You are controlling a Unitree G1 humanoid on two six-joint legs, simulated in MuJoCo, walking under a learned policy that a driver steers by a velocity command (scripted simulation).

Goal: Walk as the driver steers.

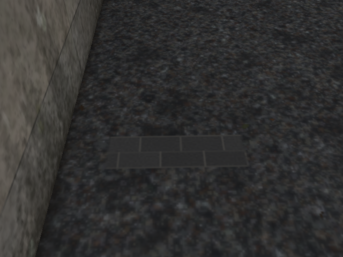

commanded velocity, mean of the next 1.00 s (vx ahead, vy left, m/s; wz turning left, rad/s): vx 0.13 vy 0.00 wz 0.00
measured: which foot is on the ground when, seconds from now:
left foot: down 0.00-0.16, up 0.18-0.50, down 0.52-1.00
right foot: down 0.00-0.54, up 0.56-0.78, down 0.80-1.00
